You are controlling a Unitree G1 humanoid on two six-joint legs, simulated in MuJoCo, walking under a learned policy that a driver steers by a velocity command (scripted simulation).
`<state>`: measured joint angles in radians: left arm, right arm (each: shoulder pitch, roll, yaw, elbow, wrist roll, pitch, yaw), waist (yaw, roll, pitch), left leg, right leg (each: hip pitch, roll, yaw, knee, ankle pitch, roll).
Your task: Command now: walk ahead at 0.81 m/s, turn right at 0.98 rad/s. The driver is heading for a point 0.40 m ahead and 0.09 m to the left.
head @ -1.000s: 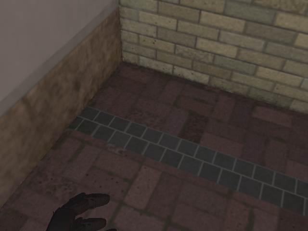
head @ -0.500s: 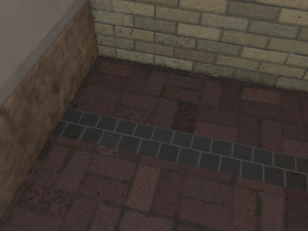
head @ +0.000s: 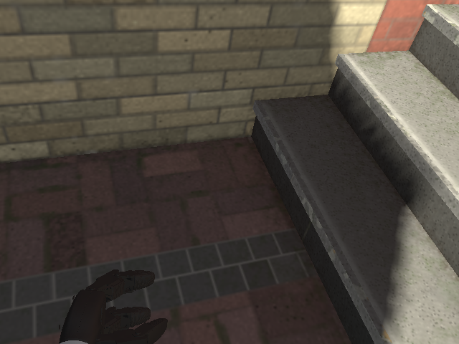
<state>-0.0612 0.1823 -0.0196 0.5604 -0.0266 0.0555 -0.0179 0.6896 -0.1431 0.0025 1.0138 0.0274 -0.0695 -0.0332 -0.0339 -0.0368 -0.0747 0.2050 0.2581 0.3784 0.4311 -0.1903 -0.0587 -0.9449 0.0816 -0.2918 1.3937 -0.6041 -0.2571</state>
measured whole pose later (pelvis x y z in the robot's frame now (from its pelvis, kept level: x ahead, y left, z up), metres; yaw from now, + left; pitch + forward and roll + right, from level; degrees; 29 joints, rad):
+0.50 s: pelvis +0.32 +0.01 +0.16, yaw -1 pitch +2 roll -1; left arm 0.55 0.22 0.04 0.92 -0.01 -0.11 0.05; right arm 0.05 -0.19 0.01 0.67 -0.02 -0.07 0.03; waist 0.10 0.06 0.04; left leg -0.42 -0.05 0.05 0.38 0.13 0.12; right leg -0.08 0.10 -0.04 0.74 -0.39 -0.01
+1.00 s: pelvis +0.42 -0.04 +0.16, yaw +0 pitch +1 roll +1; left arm 0.10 0.20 0.01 0.73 0.04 -0.05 0.02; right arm 0.21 -0.23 -0.02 0.78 -0.04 0.00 -0.04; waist -0.03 0.00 0.00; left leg -0.31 -0.03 0.01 0.55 -0.26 0.01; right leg -0.39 -0.02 0.06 0.57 -0.20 0.03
